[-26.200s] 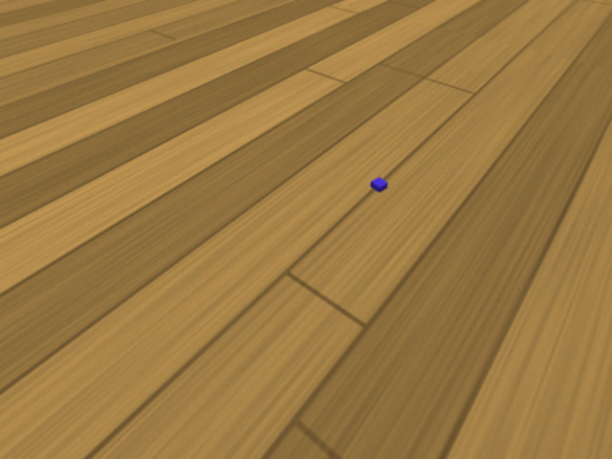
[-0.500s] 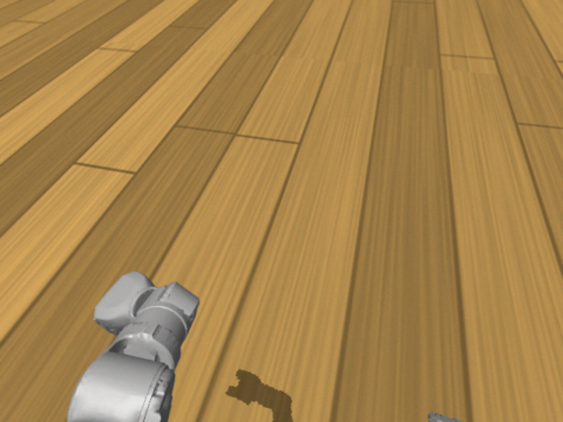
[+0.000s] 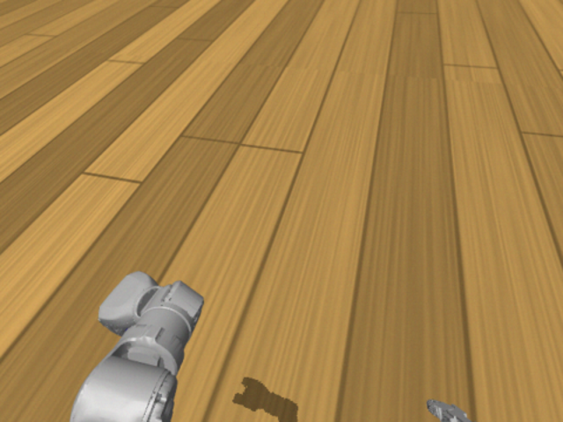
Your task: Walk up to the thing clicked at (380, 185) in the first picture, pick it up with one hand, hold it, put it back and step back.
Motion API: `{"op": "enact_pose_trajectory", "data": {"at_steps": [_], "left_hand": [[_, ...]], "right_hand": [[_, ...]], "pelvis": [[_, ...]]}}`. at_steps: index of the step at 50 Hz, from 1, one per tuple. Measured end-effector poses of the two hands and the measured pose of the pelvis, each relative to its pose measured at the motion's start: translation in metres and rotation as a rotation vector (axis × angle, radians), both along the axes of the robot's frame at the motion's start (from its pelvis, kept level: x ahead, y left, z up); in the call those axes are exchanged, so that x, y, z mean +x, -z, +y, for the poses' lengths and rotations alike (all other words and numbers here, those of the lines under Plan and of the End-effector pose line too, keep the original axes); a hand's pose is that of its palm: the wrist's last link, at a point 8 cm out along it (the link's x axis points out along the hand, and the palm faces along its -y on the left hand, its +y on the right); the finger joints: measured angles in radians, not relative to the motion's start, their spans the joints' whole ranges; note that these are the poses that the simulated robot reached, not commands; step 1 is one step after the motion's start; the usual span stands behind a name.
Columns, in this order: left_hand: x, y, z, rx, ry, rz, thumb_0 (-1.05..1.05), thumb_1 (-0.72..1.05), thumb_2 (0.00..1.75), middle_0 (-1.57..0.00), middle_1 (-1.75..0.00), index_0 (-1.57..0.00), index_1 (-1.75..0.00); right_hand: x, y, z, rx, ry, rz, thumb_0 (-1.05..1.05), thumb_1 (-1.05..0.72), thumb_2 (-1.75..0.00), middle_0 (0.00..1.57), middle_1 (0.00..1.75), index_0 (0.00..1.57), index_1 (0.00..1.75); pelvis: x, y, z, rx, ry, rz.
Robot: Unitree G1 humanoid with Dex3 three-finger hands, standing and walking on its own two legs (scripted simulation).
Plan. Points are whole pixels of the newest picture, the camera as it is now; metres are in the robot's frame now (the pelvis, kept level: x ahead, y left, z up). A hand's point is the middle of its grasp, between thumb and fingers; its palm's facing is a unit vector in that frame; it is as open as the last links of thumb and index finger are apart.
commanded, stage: hold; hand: left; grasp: from above
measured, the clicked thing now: (154, 327) +0.32 +0.23 -0.08
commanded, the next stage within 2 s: crouch in 0.88 s
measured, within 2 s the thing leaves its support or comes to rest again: neither
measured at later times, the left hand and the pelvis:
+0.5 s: hand (151, 325) +0.31 +0.22 -0.03, palm faces -0.18 -0.40 -0.90, open 9.1 cm; pelvis +0.00 +0.00 +0.00, yaw +0 degrees
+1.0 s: hand (154, 326) +0.30 +0.21 -0.03, palm faces -0.17 -0.40 -0.90, open 9.1 cm; pelvis -0.01 +0.00 +0.00, yaw +0 degrees
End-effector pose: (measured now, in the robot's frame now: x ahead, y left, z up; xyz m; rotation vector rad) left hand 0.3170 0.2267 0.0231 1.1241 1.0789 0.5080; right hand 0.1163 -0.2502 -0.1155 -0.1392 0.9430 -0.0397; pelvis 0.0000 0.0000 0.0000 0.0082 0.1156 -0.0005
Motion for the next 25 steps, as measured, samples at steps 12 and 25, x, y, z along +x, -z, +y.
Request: {"op": "enact_pose_trajectory", "data": {"at_steps": [12,25], "left_hand": [[-0.005,-0.006,-0.001,-0.001,-0.003,-0.008,-0.01,0.13,0.41,-0.81,-0.36,-0.79,-0.41],[-0.011,-0.004,-0.001,-0.008,-0.005,0.007,-0.01,0.12,0.42,-0.82,-0.35,-0.81,-0.41]], "right_hand": [[0.01,-0.005,0.008,0.016,-0.024,-0.025,0.01,-0.91,-0.9,0.2,0.3,0.2,0.29],[0.018,-0.011,0.012,0.019,-0.035,-0.058,0.01,-0.91,-0.9,0.2,0.3,0.2,0.29]], "pelvis": [[-0.002,-0.003,0.0,0.001,0.0,-0.012],[-0.004,-0.004,0.002,0.0,0.001,-0.017]]}}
